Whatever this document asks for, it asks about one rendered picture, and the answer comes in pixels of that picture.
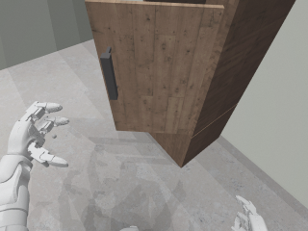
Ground left robot hand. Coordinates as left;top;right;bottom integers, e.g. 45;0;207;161
7;101;70;167

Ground left robot forearm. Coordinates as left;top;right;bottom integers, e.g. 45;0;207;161
0;154;33;231

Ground handle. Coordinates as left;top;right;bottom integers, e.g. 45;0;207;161
100;46;118;100

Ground cupboard door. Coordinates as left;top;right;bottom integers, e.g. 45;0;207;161
85;0;224;135

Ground right robot hand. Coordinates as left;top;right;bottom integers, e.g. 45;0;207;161
231;195;269;231

